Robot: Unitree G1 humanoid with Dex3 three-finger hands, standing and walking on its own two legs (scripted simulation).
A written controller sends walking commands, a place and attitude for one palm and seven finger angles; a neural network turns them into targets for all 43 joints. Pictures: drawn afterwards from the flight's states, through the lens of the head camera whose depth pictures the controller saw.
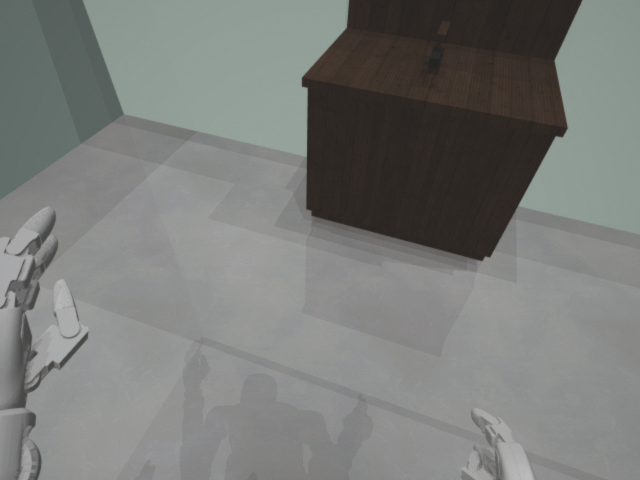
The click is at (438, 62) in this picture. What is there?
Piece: tap's lever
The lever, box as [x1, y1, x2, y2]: [428, 55, 439, 68]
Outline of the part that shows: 431,55 428,66 436,68 439,57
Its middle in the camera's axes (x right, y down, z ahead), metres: +0.35 -0.54 +1.19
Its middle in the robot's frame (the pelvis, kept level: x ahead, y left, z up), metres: +1.27 -0.27 +0.00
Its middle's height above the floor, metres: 0.78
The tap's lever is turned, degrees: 0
